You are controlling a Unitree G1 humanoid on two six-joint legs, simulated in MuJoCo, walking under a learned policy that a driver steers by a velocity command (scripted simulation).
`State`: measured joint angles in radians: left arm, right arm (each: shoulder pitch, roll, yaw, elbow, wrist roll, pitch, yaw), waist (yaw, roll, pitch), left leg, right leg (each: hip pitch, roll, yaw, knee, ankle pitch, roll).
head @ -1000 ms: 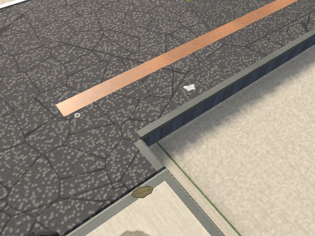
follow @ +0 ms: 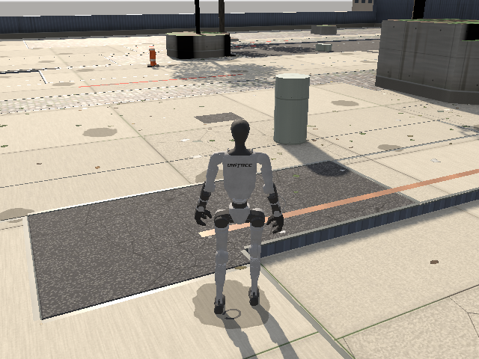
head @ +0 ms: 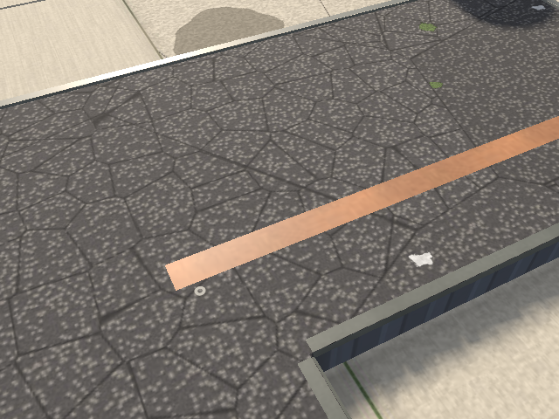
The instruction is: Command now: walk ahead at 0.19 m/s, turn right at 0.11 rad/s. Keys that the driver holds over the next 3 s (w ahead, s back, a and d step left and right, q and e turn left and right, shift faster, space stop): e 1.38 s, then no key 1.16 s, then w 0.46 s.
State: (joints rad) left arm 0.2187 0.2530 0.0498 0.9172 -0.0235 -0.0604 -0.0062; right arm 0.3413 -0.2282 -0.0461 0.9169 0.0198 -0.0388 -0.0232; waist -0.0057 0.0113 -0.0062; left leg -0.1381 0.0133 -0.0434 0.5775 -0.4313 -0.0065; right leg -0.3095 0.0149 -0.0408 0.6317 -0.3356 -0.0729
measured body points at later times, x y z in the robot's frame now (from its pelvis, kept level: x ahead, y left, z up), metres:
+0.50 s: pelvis +0.09 +0.02 +0.01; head +0.12 +0.02 +0.46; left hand +0.25 +0.28 -0.11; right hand +0.20 -0.29 -0.08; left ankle +0.17 +0.11 -0.73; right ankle +0.01 -0.10 -0.69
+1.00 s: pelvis +0.08 -0.02 +0.01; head +0.10 -0.07 +0.46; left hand +0.34 +0.14 -0.07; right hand +0.04 -0.33 -0.12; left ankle +0.16 +0.11 -0.66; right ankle +0.05 -0.10 -0.73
